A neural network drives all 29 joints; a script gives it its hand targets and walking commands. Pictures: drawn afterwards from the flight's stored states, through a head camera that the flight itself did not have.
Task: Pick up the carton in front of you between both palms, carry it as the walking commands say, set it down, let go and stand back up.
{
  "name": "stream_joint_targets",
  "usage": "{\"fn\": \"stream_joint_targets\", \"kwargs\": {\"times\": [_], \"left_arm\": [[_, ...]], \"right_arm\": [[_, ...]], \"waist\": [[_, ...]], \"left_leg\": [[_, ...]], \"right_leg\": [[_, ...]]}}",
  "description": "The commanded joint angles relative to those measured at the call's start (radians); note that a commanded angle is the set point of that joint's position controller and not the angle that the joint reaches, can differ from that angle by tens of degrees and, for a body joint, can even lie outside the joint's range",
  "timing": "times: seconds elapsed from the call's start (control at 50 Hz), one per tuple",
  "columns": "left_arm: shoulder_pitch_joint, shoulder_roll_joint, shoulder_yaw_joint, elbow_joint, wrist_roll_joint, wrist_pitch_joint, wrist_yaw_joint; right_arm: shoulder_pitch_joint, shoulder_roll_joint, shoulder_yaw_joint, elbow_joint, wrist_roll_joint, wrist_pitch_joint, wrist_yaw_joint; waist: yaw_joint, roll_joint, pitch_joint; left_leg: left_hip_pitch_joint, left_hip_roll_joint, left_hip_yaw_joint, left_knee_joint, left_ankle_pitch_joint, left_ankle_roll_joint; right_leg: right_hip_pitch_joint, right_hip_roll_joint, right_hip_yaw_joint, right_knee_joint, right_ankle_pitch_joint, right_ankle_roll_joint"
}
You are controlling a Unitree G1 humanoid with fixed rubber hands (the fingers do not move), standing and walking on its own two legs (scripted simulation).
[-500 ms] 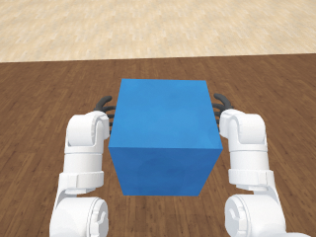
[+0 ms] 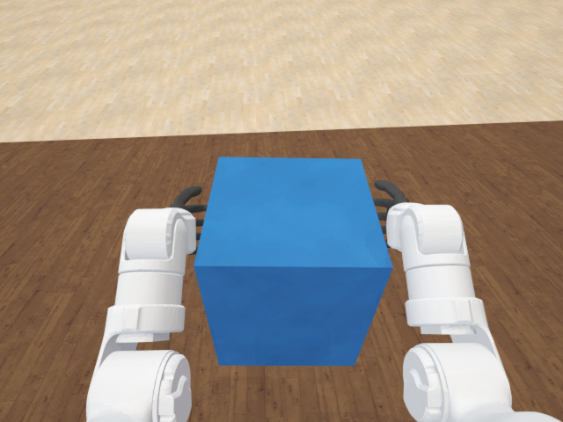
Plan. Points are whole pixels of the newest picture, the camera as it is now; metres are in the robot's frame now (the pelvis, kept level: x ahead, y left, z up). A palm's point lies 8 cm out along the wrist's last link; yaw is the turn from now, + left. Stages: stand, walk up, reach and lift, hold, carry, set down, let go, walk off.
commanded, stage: carry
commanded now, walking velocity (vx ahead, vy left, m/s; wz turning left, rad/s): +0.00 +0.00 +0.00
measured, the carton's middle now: (288, 264) +0.34 +0.00 +0.06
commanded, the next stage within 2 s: none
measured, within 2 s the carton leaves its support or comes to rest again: neither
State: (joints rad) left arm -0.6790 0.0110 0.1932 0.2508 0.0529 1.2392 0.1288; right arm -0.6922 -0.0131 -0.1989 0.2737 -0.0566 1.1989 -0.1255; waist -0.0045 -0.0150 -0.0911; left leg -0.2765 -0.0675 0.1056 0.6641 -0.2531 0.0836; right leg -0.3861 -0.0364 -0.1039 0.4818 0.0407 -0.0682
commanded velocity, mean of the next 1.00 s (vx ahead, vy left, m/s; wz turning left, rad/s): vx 0.00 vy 0.00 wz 0.00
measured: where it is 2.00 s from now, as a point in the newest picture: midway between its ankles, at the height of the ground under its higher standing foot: outside the picture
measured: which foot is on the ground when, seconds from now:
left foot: down 0.00-1.00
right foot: down 0.00-1.00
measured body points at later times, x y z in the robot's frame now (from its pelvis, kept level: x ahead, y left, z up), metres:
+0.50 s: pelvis -0.01 +0.00 +0.00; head -0.01 +0.00 +0.45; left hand +0.36 +0.15 +0.12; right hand +0.36 -0.16 +0.12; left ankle -0.04 +0.07 -0.72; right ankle +0.08 -0.10 -0.73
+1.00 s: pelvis -0.01 +0.00 +0.00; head -0.02 +0.00 +0.45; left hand +0.35 +0.15 +0.12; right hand +0.36 -0.15 +0.12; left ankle -0.04 +0.07 -0.72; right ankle +0.08 -0.10 -0.73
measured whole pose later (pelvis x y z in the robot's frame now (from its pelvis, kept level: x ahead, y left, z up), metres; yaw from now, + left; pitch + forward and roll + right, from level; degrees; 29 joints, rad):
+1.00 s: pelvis -0.01 +0.00 +0.00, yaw +0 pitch +1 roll +1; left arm -0.68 0.01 0.19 0.23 0.05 1.24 0.13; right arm -0.70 -0.01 -0.20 0.26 -0.06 1.20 -0.13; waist -0.01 -0.02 -0.07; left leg -0.30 -0.05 0.12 0.69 -0.25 0.09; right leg -0.40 -0.04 -0.11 0.48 0.05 -0.07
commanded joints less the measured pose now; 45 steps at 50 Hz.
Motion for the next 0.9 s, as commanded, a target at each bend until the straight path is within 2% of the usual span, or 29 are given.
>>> {"fn": "stream_joint_targets", "kwargs": {"times": [0.0, 0.22, 0.6, 0.88], "left_arm": [[-0.766, -1.097, -0.528, -0.141, -0.41, -0.049, -0.239], [-0.772, -1.101, -0.538, -0.171, -0.417, -0.044, -0.234], [-0.769, -1.1, -0.545, -0.169, -0.412, -0.041, -0.234], [-0.77, -1.102, -0.539, -0.159, -0.412, -0.044, -0.236]], "right_arm": [[-0.71, 1.144, 0.543, -0.111, 0.422, -0.01, 0.238], [-0.712, 1.149, 0.551, -0.129, 0.431, -0.003, 0.236], [-0.712, 1.148, 0.555, -0.127, 0.432, -0.001, 0.243], [-0.711, 1.146, 0.547, -0.12, 0.427, -0.003, 0.241]], "waist": [[0.003, -0.009, -0.347], [0.001, -0.003, -0.374], [-0.001, 0.001, -0.362], [0.001, 0.0, -0.357]], "left_leg": [[0.018, 0.184, -0.176, -0.119, 0.227, -0.006], [0.032, 0.189, -0.174, -0.099, 0.274, -0.008], [0.018, 0.197, -0.175, -0.112, 0.248, -0.003], [0.015, 0.198, -0.169, -0.111, 0.252, -0.005]], "right_leg": [[0.215, -0.14, 0.138, -0.016, 0.188, -0.027], [0.225, -0.141, 0.131, -0.006, 0.25, -0.032], [0.219, -0.136, 0.123, -0.017, 0.184, -0.026], [0.217, -0.136, 0.12, -0.014, 0.185, -0.024]]}}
